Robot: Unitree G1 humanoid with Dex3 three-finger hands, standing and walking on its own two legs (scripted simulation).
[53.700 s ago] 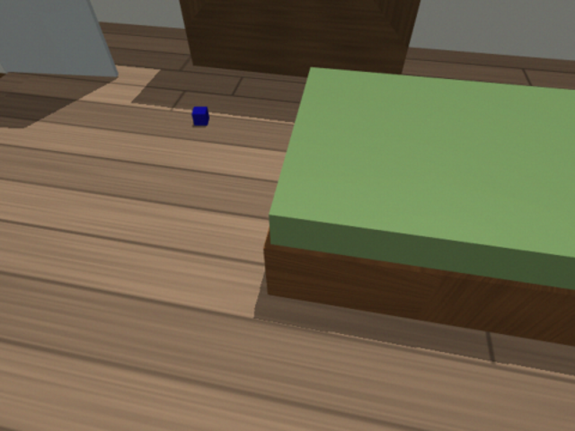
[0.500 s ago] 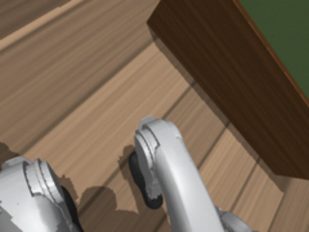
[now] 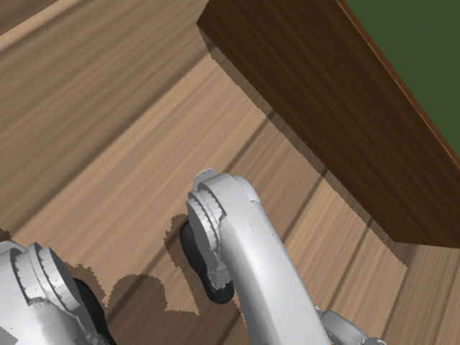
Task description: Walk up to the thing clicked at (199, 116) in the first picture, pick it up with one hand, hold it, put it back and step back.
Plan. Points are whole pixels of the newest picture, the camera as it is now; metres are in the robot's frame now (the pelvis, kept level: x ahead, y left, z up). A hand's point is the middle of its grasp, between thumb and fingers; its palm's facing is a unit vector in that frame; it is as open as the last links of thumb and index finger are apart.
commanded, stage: open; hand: left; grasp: from above
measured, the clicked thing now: out of the picture +0.43 +0.36 -0.27
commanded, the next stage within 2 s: withdraw in 0.72 s
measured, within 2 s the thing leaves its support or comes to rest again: neither
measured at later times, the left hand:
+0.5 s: hand out of the picture +0.43 +0.36 -0.23, palm faces -0.26 -0.34 -0.90, open 13.4 cm
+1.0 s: hand out of the picture +0.43 +0.36 -0.22, palm faces -0.26 -0.33 -0.91, open 14.1 cm
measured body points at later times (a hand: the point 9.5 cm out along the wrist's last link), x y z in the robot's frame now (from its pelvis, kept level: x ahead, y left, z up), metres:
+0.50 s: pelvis +0.00 +0.00 +0.01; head +0.28 +0.12 +0.34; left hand +0.44 +0.37 -0.18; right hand +0.02 -0.25 -0.04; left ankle +0.07 +0.14 -0.27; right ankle +0.12 -0.12 -0.27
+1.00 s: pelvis +0.00 +0.00 +0.01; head +0.28 +0.11 +0.34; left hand +0.44 +0.37 -0.17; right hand +0.03 -0.25 -0.04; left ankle +0.07 +0.14 -0.27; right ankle +0.12 -0.12 -0.27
